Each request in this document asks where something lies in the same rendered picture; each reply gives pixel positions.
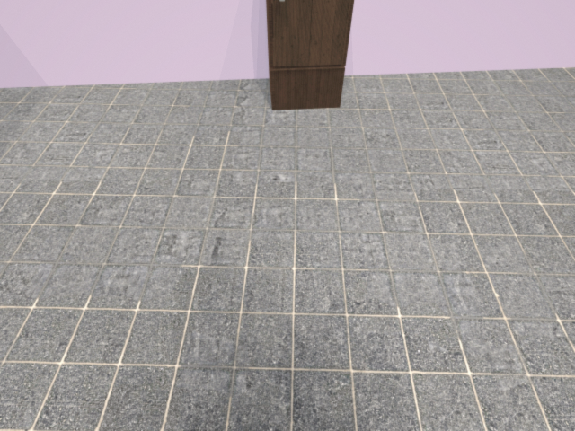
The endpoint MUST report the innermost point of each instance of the cupboard door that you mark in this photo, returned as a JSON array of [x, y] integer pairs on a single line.
[[310, 32]]

